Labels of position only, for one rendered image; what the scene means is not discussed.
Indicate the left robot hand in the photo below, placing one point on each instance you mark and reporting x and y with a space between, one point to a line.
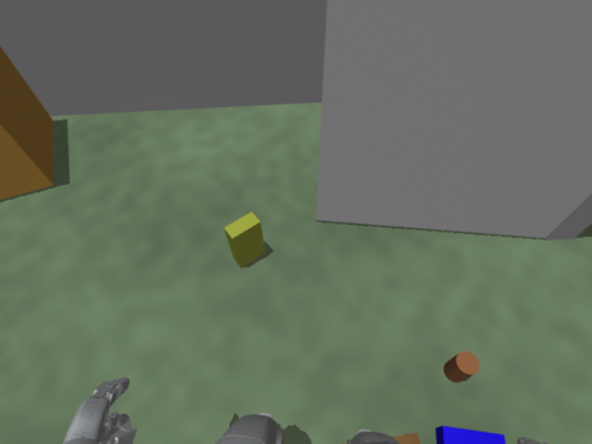
92 420

